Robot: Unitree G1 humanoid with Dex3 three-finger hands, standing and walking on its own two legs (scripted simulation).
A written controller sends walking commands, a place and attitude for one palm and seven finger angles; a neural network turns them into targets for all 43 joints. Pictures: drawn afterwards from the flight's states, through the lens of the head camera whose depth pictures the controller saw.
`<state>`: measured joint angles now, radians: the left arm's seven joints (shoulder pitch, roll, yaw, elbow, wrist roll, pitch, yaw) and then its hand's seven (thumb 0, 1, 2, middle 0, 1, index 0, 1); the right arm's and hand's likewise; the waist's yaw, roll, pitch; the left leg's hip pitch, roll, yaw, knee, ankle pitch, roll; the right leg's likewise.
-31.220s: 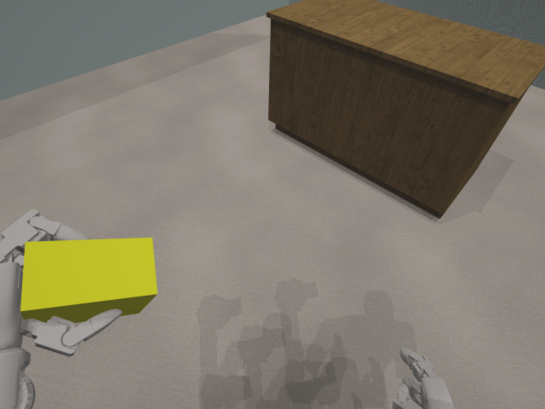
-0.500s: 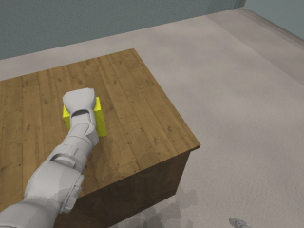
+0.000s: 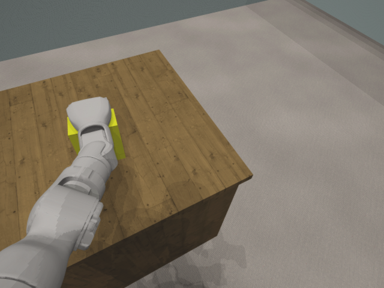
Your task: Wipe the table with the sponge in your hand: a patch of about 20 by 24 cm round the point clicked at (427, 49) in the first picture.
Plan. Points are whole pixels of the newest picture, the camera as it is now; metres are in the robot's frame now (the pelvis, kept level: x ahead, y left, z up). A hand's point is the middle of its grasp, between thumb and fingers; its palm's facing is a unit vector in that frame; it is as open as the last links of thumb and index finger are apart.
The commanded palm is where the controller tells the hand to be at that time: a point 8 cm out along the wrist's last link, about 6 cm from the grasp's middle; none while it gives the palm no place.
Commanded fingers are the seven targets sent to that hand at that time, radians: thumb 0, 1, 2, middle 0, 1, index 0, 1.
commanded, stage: wipe back along the third lane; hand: left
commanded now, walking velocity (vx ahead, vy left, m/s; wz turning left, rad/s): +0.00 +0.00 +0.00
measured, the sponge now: (100, 143) +0.45 +0.22 -0.01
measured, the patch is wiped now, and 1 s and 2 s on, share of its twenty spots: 1.00 1.00 1.00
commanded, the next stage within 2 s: slide back across to the middle lane in 1.92 s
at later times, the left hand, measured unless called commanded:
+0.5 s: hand (102, 143) +0.42 +0.20 +0.04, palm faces -0.03 -0.02 -1.00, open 10.3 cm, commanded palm +0.38 +0.18 +0.07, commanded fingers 0.00 0.10 1.30 -1.20 -1.60 -1.20 -1.60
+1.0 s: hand (110, 163) +0.37 +0.17 +0.04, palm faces -0.02 -0.05 -1.00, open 10.3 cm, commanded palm +0.32 +0.16 +0.07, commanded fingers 0.00 0.10 1.30 -1.20 -1.60 -1.20 -1.60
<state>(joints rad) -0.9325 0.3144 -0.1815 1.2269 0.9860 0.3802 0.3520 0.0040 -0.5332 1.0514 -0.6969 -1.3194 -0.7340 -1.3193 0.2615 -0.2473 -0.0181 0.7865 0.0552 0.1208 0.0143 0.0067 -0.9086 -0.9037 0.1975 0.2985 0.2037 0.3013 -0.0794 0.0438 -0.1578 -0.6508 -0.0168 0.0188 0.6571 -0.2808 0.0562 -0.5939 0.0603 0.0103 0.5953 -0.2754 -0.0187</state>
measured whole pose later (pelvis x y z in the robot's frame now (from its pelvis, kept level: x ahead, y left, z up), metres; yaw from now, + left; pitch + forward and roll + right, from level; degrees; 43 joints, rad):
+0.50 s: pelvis +0.03 +0.00 +0.01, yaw +2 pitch +10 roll -1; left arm -0.66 0.16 -0.34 0.91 0.95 0.51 0.36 0.00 -0.50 1.04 -0.66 -1.34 -0.70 -1.35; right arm 0.09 -0.23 -0.01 0.73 0.07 0.23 0.04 0.01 -0.91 -0.90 0.20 0.30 0.20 0.30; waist 0.03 0.04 -0.17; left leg -0.45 -0.04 0.00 0.57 -0.30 0.06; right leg -0.39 0.04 0.00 0.52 -0.30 -0.02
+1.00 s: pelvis +0.02 -0.01 +0.01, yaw +2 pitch +6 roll +0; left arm -0.42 0.16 -0.41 0.60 0.98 0.58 0.29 0.00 -0.50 1.04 -0.65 -1.35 -0.68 -1.35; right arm 0.06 -0.24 0.02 0.69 0.09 0.28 0.04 0.01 -0.91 -0.90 0.20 0.30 0.20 0.30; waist 0.05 0.04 -0.14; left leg -0.35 -0.04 0.00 0.54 -0.28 0.04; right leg -0.30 0.04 0.00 0.51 -0.30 -0.04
